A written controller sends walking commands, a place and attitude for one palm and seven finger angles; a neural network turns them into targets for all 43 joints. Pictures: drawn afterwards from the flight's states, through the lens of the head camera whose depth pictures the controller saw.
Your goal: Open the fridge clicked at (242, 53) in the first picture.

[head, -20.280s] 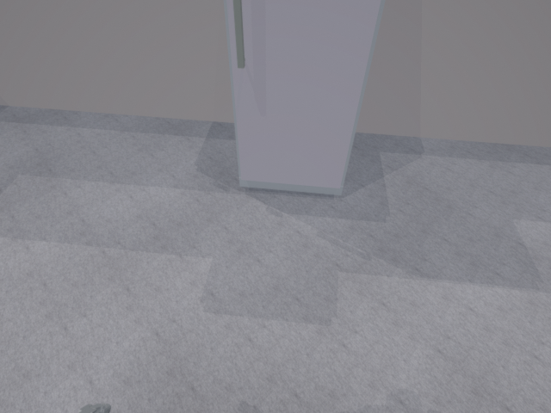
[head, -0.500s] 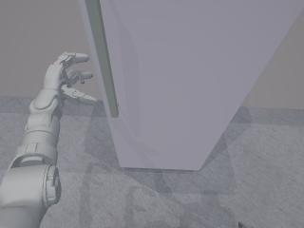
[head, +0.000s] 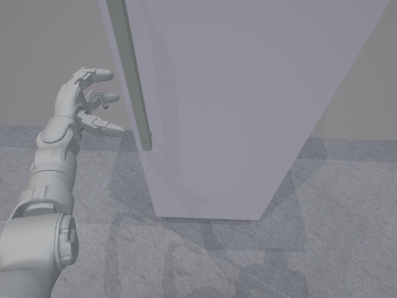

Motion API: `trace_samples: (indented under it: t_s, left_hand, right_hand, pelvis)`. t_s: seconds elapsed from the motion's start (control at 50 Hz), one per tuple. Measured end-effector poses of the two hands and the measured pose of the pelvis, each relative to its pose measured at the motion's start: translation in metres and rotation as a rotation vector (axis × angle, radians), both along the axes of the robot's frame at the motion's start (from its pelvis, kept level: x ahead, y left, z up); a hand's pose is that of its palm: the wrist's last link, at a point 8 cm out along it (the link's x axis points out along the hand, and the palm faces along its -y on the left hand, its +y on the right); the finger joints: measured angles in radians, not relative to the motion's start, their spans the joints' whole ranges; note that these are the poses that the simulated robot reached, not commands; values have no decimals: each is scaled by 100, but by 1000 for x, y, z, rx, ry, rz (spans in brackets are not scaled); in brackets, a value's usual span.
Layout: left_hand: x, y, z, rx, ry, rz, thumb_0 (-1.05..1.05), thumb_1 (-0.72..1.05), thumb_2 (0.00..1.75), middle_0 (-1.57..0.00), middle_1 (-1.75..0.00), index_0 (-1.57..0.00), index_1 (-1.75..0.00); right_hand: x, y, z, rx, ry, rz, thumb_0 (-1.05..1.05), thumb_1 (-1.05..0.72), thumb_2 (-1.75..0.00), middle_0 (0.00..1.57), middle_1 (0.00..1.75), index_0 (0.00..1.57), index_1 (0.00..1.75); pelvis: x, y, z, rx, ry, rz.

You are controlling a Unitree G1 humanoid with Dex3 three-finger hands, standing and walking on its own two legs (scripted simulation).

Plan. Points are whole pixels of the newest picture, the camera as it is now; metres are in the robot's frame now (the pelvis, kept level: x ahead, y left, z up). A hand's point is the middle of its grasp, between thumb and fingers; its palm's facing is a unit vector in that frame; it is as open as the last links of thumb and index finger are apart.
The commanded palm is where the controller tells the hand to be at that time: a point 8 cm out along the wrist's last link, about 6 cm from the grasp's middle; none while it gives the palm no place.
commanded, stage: feel for the door with the fingertips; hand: left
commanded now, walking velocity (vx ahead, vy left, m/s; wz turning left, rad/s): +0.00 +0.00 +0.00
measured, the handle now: (134, 73) +0.52 +0.13 +0.17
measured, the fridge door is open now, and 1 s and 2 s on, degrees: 0 0 0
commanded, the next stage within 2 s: slide the fingers in behind the handle in 0.66 s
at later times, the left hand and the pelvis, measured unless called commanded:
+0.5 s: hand (121, 99) +0.47 +0.16 +0.14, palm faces -0.01 -1.00 -0.02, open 14.0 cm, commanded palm +0.45 +0.21 +0.14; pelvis +0.00 +0.00 +0.00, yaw -1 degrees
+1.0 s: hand (124, 98) +0.48 +0.16 +0.14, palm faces -0.03 -1.00 -0.01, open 13.7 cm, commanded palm +0.45 +0.21 +0.14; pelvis -0.01 +0.00 +0.00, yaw +0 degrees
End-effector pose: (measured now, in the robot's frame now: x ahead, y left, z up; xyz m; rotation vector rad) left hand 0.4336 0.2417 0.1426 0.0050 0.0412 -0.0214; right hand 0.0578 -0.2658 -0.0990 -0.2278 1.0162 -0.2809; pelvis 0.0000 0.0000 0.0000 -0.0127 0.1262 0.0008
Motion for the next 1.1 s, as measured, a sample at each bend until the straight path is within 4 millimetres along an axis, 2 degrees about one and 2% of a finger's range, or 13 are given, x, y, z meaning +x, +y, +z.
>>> trace_samples:
  t_s: [0.22, 0.3, 0.54, 0.8, 0.96, 1.1]
  left_hand:
    - [5, -30, -3, -6, -1, -22, -2, -50, 30, -30, -120, -30, -120]
    - [8, -35, -2, 0, -1, -6, -2, -50, 30, -30, -120, -30, -120]
    - [19, -30, 4, 18, -6, 3, -2, -50, 30, -30, -120, -30, -120]
    - [27, -31, 2, 16, -7, 11, -2, -50, 30, -32, -122, -34, -125]
    - [27, -30, 1, 8, -3, -2, -2, -50, 30, -33, -123, -35, -125]
    - [22, -38, -2, 3, -15, -14, -2, -50, 30, -31, -121, -32, -122]
  right_hand:
    - [-6, -1, 0, 7, -13, -11, 1, -90, -90, 20, 30, 20, 30]
    - [-6, 2, -2, 17, -22, -14, 1, -90, -90, 20, 30, 20, 30]
    - [-19, 1, -7, 26, 19, -21, 1, -90, -90, 20, 30, 20, 30]
    - [-35, -5, -9, 8, 77, -19, 1, -90, -90, 20, 30, 20, 30]
    - [-35, -2, -7, 12, 62, -25, 1, -90, -90, 20, 30, 20, 30]
    - [-29, 1, -6, 21, 36, -31, 1, -90, -90, 20, 30, 20, 30]
  pelvis:
    - [-3, 0, 0, 2, 3, -7]
    - [-4, -1, -1, 5, 3, -13]
    - [-5, -3, -2, 5, 21, -11]
    - [-5, -3, -4, 2, 39, 1]
    - [-6, -2, -4, 2, 43, -7]
    - [-4, 0, -3, 3, 35, -16]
